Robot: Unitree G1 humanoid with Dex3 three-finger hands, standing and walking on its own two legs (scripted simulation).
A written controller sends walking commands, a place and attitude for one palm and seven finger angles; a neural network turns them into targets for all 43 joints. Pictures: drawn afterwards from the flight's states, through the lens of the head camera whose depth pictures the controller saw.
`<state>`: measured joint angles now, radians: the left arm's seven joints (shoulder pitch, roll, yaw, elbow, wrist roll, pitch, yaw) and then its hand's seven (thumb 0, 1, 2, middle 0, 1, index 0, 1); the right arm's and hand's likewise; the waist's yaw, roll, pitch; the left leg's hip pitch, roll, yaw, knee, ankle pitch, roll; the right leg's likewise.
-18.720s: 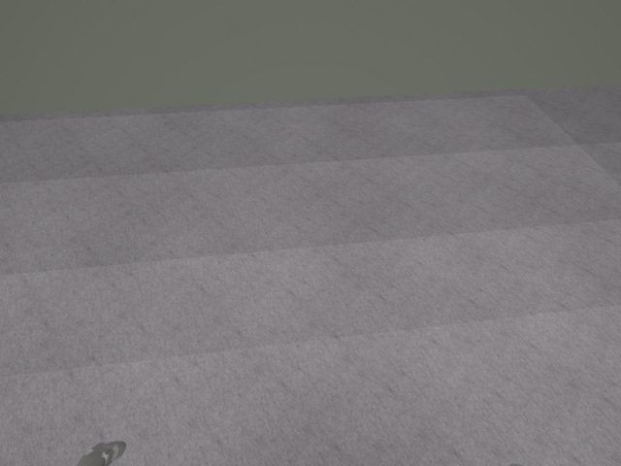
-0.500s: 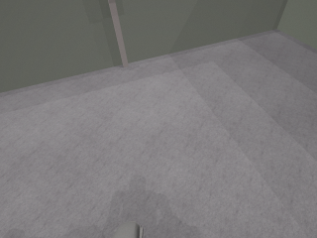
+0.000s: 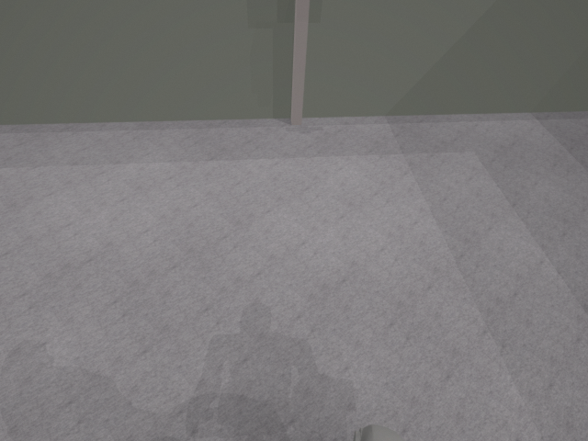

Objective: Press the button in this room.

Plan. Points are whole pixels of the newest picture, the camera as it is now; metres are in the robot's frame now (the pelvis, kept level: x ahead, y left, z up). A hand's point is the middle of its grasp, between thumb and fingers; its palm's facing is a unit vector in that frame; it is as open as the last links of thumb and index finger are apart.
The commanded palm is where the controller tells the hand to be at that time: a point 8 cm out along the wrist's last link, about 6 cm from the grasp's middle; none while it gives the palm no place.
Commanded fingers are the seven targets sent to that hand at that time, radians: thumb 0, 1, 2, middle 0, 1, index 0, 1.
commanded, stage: turn or walk to find it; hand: left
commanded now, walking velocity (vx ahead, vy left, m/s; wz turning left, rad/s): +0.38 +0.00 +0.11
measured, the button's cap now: out of the picture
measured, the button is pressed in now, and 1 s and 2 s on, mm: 0 0 0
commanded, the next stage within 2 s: stand and wait in 1.26 s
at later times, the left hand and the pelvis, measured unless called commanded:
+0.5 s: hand (235, 354) +0.28 +0.13 -0.16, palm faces +0.10 -0.97 -0.21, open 7.2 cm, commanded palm none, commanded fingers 0.00 0.90 0.90 -0.20 -0.30 -0.20 -0.30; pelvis +0.22 -0.06 +0.00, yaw +4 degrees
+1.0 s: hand (212, 291) +0.41 +0.20 -0.17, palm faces +0.14 -0.98 -0.15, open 7.3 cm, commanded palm none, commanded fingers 0.00 0.90 0.90 -0.20 -0.30 -0.20 -0.30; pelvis +0.42 +0.02 +0.01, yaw +4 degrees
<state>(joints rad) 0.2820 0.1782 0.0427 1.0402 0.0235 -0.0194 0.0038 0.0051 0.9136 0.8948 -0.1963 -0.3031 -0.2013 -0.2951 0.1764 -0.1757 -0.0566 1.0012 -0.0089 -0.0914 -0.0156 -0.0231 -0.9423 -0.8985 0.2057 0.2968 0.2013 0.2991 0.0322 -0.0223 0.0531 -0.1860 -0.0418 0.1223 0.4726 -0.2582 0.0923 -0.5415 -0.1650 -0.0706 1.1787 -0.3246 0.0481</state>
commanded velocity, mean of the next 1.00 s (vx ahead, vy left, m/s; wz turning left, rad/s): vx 0.38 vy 0.00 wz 0.06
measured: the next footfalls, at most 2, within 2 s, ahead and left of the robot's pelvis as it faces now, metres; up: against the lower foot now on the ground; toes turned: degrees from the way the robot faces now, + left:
right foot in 0.32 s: +0.30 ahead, -0.16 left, +0.00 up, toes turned -7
left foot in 0.78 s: +0.44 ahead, +0.11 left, +0.00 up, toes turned +15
